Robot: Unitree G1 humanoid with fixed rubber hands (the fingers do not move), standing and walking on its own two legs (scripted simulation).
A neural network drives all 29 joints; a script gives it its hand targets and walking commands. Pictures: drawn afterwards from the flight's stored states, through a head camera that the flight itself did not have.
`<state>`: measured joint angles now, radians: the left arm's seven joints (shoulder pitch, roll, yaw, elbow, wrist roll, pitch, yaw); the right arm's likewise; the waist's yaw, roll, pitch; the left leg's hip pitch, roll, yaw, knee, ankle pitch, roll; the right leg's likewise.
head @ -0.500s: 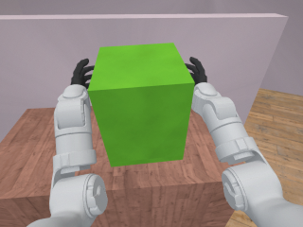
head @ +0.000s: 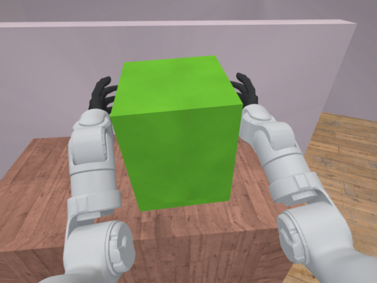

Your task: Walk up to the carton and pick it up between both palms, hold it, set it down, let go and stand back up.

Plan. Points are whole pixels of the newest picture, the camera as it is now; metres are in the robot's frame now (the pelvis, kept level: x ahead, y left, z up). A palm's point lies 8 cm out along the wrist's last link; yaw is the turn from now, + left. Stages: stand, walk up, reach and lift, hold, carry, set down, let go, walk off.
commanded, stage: hold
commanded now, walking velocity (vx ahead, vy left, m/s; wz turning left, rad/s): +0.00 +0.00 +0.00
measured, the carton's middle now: (177, 132) +0.38 +0.01 +0.20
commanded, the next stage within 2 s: none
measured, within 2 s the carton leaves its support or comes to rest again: neither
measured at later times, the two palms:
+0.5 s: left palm (98, 110) +0.36 +0.15 +0.27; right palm (250, 106) +0.36 -0.14 +0.27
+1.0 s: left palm (98, 112) +0.37 +0.16 +0.27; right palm (246, 110) +0.37 -0.13 +0.26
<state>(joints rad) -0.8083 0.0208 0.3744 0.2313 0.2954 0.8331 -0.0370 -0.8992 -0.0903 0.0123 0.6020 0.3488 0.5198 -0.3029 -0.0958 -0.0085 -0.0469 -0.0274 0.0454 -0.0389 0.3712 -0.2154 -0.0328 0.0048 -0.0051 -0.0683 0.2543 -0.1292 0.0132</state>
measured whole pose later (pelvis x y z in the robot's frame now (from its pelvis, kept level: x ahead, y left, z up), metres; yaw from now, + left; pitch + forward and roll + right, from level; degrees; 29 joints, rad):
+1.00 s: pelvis -0.01 -0.01 +0.00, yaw +0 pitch -7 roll -1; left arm -0.91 0.06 0.40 0.40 0.33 0.80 -0.06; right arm -0.97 -0.06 -0.06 0.73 0.27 0.51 -0.27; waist -0.08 -0.02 -0.07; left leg -0.06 0.04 -0.04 0.35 -0.18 -0.04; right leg -0.04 -0.01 -0.07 0.27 -0.12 0.00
